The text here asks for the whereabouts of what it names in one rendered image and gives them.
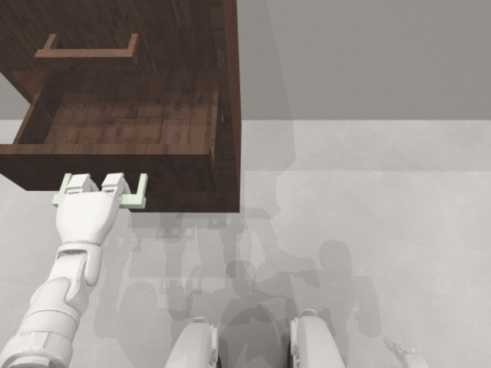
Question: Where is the drawer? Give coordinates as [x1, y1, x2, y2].
[0, 71, 222, 192]

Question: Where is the handle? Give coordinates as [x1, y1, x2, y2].
[35, 49, 138, 67]
[51, 173, 148, 209]

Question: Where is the cabinet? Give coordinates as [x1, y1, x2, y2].
[0, 0, 242, 213]

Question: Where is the robot thigh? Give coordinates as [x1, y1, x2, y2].
[164, 323, 219, 368]
[290, 316, 345, 368]

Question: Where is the right robot hand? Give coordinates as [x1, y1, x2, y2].
[384, 337, 429, 368]

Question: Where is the robot left forearm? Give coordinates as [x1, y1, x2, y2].
[0, 241, 104, 368]

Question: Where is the robot right thigh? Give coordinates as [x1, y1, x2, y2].
[290, 316, 345, 368]

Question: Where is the robot left thigh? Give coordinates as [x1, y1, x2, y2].
[164, 323, 219, 368]

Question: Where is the left robot hand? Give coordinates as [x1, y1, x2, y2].
[56, 173, 131, 247]

